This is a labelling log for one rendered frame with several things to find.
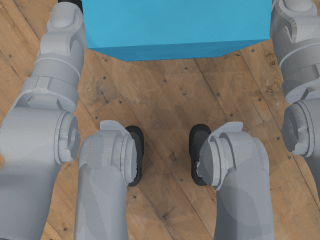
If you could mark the left robot upper arm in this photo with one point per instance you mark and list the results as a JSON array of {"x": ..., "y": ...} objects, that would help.
[{"x": 35, "y": 143}]

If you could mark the robot left forearm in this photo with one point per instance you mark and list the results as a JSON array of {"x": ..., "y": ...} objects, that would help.
[{"x": 58, "y": 65}]

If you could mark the carton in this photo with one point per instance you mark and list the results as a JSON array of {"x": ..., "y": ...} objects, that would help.
[{"x": 148, "y": 30}]

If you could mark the left robot hand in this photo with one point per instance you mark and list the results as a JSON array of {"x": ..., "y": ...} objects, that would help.
[{"x": 77, "y": 2}]

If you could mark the robot right forearm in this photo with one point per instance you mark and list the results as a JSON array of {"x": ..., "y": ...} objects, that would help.
[{"x": 295, "y": 33}]

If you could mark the right robot upper arm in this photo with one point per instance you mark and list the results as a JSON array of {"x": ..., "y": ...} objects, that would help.
[{"x": 301, "y": 134}]

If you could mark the left robot shin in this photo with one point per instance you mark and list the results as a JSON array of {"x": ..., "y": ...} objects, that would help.
[{"x": 85, "y": 147}]

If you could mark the right robot thigh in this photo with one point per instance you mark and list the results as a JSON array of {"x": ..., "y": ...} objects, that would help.
[{"x": 243, "y": 198}]

